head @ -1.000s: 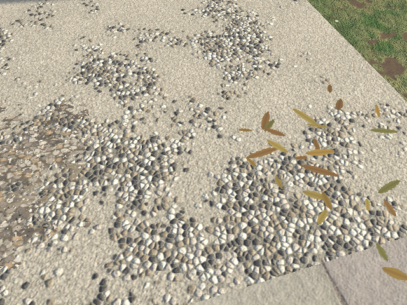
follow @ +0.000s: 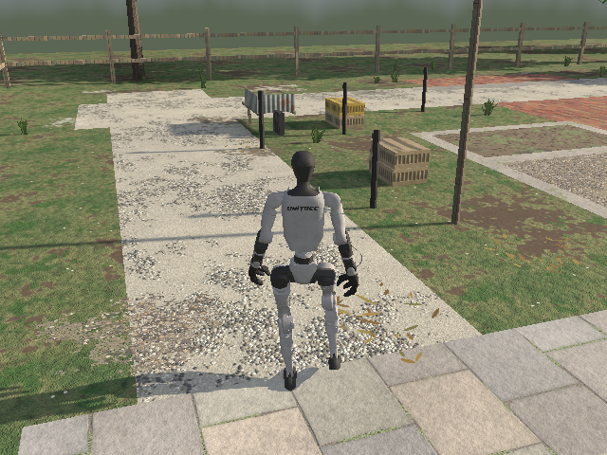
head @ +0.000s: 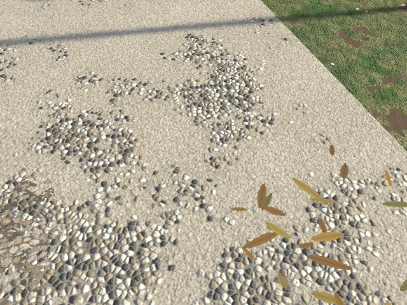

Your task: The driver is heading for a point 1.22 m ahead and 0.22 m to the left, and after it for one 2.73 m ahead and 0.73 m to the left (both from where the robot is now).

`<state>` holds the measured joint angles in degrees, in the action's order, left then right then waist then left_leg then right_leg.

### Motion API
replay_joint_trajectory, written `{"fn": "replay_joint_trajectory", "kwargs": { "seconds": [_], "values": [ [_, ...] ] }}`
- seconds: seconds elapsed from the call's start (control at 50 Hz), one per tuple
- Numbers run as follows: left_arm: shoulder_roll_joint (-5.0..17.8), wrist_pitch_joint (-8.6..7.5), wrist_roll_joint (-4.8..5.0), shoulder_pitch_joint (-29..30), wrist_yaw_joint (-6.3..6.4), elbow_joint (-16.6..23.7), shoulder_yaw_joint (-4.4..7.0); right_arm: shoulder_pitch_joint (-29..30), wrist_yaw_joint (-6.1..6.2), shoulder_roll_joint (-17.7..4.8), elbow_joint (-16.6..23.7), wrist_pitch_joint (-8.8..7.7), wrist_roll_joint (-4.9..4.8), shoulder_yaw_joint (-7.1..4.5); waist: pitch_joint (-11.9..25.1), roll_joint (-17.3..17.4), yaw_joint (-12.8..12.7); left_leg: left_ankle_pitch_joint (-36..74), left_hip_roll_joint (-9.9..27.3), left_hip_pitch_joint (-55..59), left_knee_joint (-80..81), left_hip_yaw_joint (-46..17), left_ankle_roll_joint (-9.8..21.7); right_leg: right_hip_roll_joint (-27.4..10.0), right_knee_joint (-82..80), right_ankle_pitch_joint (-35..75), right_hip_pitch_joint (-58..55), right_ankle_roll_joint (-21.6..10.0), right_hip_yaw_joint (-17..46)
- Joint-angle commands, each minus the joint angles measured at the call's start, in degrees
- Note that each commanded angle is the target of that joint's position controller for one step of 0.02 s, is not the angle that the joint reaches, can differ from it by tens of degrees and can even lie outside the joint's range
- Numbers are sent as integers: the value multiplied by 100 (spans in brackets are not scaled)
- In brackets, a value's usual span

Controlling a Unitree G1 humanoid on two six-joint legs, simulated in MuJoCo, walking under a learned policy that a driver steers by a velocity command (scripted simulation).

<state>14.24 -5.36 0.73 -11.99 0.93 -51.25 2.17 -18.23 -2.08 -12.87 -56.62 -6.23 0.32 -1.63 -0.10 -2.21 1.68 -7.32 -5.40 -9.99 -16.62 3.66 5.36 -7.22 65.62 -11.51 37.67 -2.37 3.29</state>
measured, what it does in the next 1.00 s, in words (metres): walks ahead: right foot, then left foot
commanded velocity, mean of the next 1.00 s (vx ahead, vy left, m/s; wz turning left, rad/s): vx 0.50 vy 0.00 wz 0.00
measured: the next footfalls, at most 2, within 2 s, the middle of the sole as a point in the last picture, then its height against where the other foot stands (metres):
right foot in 0.30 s outside the picture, level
left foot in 0.86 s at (183, 267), level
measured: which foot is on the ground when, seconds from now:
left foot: down 0.00-0.32, up 0.34-0.84, down 0.86-1.00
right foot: up 0.00-0.28, down 0.30-0.88, up 0.90-1.00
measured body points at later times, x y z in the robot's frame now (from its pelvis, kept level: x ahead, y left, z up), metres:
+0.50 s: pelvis +0.28 -0.08 +0.00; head +0.29 -0.10 +0.45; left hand +0.34 +0.18 -0.12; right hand +0.36 -0.35 -0.14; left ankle +0.27 +0.08 -0.66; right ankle +0.30 -0.16 -0.74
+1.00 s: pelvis +0.55 -0.01 -0.01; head +0.58 +0.00 +0.44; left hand +0.57 +0.25 -0.16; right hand +0.67 -0.27 -0.13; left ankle +0.61 +0.07 -0.74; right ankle +0.44 -0.16 -0.65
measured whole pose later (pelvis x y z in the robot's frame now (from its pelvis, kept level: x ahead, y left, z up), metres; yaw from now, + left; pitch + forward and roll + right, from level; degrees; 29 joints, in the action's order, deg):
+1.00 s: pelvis +0.55 -0.01 -0.01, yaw +1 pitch +2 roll +0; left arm 14.6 -5.6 1.4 -17.7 0.2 -55.5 2.7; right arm -9.2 -2.0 -14.0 -51.4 -5.9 -0.2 -3.1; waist -1.5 -1.5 -0.3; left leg -8.5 -1.8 -20.9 -27.5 3.7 3.8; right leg -2.2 67.7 -21.5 22.1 -3.0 1.8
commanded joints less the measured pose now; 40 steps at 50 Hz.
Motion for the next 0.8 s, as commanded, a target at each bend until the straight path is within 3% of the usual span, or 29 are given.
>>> {"fn": "replay_joint_trajectory", "kwargs": {
  "seconds": [0.02,0.12,0.18,0.22,0.26,0.28,0.3,0.32,0.34,0.36,0.38,0.4,0.42,0.44,0.46,0.5,0.56,0.66,0.74,0.8],
  "values": [
    [263,25,-72,-195,42,250,79,214,112,-741,302,-101,-4,-115,-316,440,-266,468,1599,-585,1172,-1196,972,-245,-782,898,164,156,6],
    [161,-44,-3,922,-55,550,29,-373,208,-933,164,-12,-112,-149,-334,453,144,494,1545,76,1063,-917,698,60,-2694,1796,-29,214,-248],
    [194,-69,48,1388,-162,732,8,-655,214,-952,38,61,-147,-165,-461,497,298,391,1760,651,825,-980,675,151,-3207,1520,35,172,-260],
    [271,-115,57,1505,-240,840,18,-707,229,-981,-6,120,-147,-190,-479,534,264,477,1941,1017,578,-1063,614,206,-3459,1096,-7,34,-255],
    [428,-166,54,1173,-282,811,80,-579,240,-1070,10,182,-150,-225,-299,650,9,1174,2008,1162,146,-1078,503,370,-3688,677,-621,-134,-380],
    [592,-181,43,615,-274,660,178,-445,240,-1062,47,211,-135,-214,19,655,-320,2143,1821,1098,-513,-900,387,565,-3821,600,-1421,-260,-542],
    [923,-194,36,-458,-236,343,339,-387,236,-886,112,224,-72,-145,703,515,-759,2531,1466,606,-1793,-608,215,490,-3752,720,-2884,-480,-420],
    [1537,-181,-79,-1456,-202,169,489,-740,211,-425,267,150,-8,13,1693,-473,-867,956,802,-1342,-4061,-160,-153,-936,-3748,552,-5188,-1177,1526],
    [1468,-139,-50,-1711,-230,72,469,-1049,174,-80,203,-2,-92,127,2255,-1554,-773,-2318,135,-2891,-5492,-575,-306,-1686,-4667,-212,-6186,-1725,3767],
    [1000,-151,-29,-1393,-238,130,319,-641,150,-772,266,-116,-224,-41,1682,-985,-794,-2223,515,-3442,-6076,-1111,-171,-1499,-4824,-450,-5715,-1456,3460],
    [774,-142,-28,-845,-226,264,241,-129,147,-953,442,-162,-296,-90,1031,-636,-651,-1710,828,-3539,-6024,-940,-89,-1310,-4886,-48,-4896,-1235,2543],
    [631,-140,-57,-377,-253,340,184,114,180,-888,483,-146,-228,-100,624,-141,-459,-1216,1079,-3285,-5678,-813,-115,-1063,-5096,496,-4052,-1137,1900],
    [465,-156,-81,-143,-276,369,137,153,210,-830,486,-76,-148,-144,407,-104,-278,-922,1263,-2985,-5296,-816,-136,-831,-5290,794,-3515,-1044,1454],
    [384,-160,-106,-82,-301,327,113,40,214,-692,463,11,-131,-143,306,-190,-139,-747,1342,-2675,-5094,-806,-165,-674,-5470,915,-3161,-1000,1169],
    [384,-172,-102,-150,-311,262,119,-65,219,-557,423,83,-127,-135,252,-206,-76,-653,1342,-2531,-4970,-752,-203,-584,-5593,1114,-2976,-1033,969],
    [541,-193,-98,-351,-277,124,161,34,238,-501,478,164,-109,-149,86,-138,-14,-379,1369,-2703,-4656,-699,-291,-540,-5742,1580,-2864,-1102,659],
    [651,-142,-94,-648,-176,-19,191,704,244,-502,710,174,-57,-176,-99,-54,-144,367,1388,-3230,-3755,-675,-415,-528,-5852,1827,-3072,-1080,418],
    [745,-80,-27,-1048,-84,-201,197,1703,167,-375,976,120,-95,-129,-315,-104,-440,1366,1161,-2990,-2183,-442,-422,-377,-5967,1432,-3254,-889,38],
    [777,5,11,-1382,-57,-421,227,2283,54,-398,1203,72,-146,-102,-533,-128,-590,1113,1070,-3139,-1609,-433,-316,-647,-5743,1391,-3940,-869,66],
    [863,80,34,-1314,-17,-474,280,2282,-41,-511,1291,8,-155,-129,-464,-196,-441,537,964,-2829,-1343,-371,-120,-834,-5353,1925,-4318,-761,91]
  ]
}}
Velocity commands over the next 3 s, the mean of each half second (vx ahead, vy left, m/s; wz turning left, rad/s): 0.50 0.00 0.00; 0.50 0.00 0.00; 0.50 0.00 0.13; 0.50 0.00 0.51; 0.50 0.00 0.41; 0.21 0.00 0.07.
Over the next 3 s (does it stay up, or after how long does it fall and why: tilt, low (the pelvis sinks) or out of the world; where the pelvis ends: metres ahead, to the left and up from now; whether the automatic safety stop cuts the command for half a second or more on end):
stays up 1.47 0.23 -0.01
